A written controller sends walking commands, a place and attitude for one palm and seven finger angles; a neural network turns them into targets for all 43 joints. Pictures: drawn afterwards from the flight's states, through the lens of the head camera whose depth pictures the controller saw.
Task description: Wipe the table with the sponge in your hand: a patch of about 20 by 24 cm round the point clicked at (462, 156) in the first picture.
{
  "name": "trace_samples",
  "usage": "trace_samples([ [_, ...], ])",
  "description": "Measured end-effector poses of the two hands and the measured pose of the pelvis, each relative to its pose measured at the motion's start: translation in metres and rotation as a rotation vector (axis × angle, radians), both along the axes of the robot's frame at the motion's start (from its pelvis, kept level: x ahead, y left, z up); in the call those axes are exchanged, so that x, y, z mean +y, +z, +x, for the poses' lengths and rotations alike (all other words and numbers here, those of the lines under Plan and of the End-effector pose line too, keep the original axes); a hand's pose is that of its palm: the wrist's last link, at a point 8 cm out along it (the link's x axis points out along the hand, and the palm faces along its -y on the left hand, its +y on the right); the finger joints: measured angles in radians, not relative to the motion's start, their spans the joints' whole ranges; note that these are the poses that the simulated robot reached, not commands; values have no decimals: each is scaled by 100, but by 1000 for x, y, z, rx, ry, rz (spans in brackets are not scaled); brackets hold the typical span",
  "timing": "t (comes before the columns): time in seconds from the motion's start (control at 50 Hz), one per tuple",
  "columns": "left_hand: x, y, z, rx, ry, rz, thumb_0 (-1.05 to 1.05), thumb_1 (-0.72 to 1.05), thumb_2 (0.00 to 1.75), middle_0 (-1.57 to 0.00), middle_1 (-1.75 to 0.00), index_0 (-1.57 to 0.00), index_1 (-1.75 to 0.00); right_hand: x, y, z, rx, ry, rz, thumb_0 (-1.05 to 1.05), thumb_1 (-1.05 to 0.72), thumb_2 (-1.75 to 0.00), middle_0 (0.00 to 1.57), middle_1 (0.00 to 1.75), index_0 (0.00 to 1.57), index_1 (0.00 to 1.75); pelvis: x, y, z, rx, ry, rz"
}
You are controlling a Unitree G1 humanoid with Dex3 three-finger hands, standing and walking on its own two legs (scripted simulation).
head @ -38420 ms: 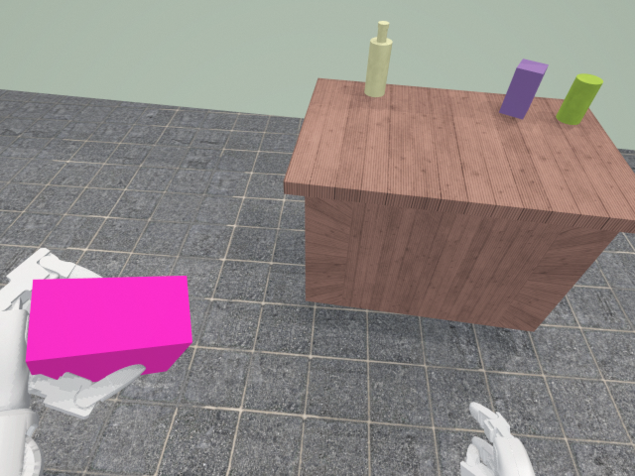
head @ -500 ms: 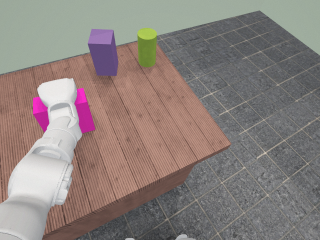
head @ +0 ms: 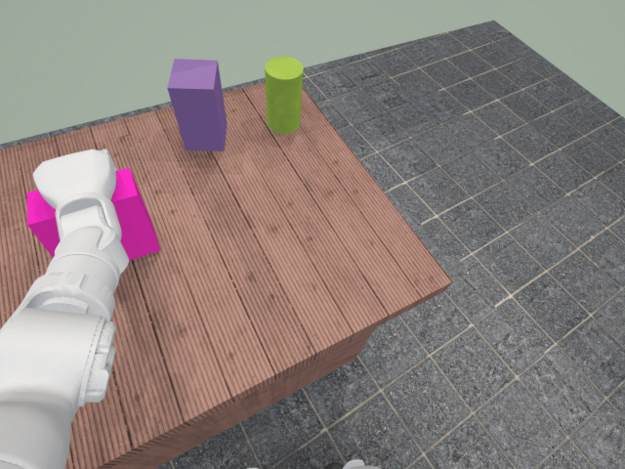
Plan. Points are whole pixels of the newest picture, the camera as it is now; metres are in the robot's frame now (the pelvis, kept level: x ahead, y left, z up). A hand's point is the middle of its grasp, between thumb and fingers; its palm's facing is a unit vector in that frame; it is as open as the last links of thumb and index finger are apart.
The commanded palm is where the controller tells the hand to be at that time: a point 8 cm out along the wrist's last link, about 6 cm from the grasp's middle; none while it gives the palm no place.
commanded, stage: slide back across to the first lane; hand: left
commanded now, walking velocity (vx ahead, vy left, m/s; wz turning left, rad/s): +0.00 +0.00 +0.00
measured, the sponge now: (104, 232) +0.46 +0.29 -0.03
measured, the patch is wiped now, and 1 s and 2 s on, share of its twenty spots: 1.00 1.00 1.00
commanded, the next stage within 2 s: wipe back along the first lane in 0.32 s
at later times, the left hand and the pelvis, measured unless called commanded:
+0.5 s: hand (58, 225) +0.44 +0.32 +0.02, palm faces -0.11 -0.02 -0.99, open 10.4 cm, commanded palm +0.41 +0.30 +0.05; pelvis +0.02 +0.00 +0.01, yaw +1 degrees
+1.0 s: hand (58, 258) +0.39 +0.31 +0.01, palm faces -0.07 +0.00 -1.00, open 10.5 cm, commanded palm +0.35 +0.28 +0.04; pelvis +0.01 +0.00 +0.01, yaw +2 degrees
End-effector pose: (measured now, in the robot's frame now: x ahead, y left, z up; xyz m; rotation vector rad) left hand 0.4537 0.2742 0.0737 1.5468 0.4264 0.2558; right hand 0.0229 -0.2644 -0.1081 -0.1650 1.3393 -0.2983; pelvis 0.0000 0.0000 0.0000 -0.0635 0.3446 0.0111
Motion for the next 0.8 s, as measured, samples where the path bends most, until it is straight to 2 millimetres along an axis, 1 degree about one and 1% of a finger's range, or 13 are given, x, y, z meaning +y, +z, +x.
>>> trace_samples([
  [0.12, 17, -1, -10, 17, -10, -4, 1, -53, 104, -68, -132, -70, -135, 1, 3, 11, -2, 14, -8, 1, -90, -89, 21, 30, 20, 30, 3, 3, 6, -15, 13, -2],
  [0.22, 22, -3, -16, 7, -31, -13, 1, -53, 104, -68, -133, -69, -136, 2, 3, 27, -10, 38, -6, 1, -90, -89, 21, 30, 20, 30, 4, 4, 11, -23, 22, -3],
  [0.36, 26, -4, -20, -3, -31, -8, 1, -53, 104, -68, -133, -69, -135, 3, 3, 53, -47, 66, 2, 1, -90, -89, 21, 30, 20, 30, 3, 4, 15, -25, 19, -1],
  [0.44, 34, -3, -24, -2, -8, -13, 1, -53, 104, -68, -132, -69, -135, 3, 4, 64, -66, 77, 6, 1, -90, -89, 21, 30, 20, 30, 2, 5, 16, -30, 14, 2],
  [0.52, 41, -1, -32, 4, 2, 0, 1, -53, 104, -68, -133, -69, -135, 1, 6, 68, -78, 82, 6, 1, -90, -89, 21, 30, 20, 30, 0, 7, 17, -36, 16, 3],
  [0.58, 43, -2, -40, 6, 0, 4, 1, -53, 104, -68, -133, -69, -136, 0, 7, 69, -77, 85, 4, 1, -90, -89, 21, 30, 20, 30, 0, 7, 17, -43, 19, 2],
  [0.8, 36, -6, -63, -21, -24, 6, 1, -51, 104, -65, -135, -67, -138, 1, 6, 71, -77, 91, 6, 1, -90, -89, 21, 30, 20, 30, 1, 8, 13, -69, 27, 5],
])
